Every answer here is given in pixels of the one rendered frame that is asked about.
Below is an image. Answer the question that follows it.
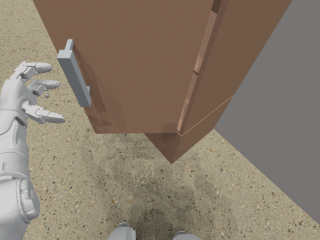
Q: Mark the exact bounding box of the left robot forearm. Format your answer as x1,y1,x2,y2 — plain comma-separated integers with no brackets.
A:
0,110,31,184

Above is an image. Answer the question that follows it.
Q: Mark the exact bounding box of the handle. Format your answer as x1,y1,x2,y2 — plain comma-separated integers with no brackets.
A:
57,39,92,107

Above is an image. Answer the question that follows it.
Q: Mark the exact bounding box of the left robot upper arm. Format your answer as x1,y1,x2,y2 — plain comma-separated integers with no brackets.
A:
0,178,41,240

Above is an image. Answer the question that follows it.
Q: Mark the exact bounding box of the robot left hand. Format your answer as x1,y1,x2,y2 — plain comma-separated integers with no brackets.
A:
0,61,66,125

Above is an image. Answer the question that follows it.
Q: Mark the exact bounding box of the robot right shin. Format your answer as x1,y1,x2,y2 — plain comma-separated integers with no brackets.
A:
175,231,186,237

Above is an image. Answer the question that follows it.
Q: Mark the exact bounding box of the cupboard door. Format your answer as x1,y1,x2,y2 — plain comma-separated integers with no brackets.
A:
33,0,214,134

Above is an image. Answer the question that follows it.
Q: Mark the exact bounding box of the left robot thigh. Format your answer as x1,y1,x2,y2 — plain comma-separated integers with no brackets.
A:
107,226,136,240

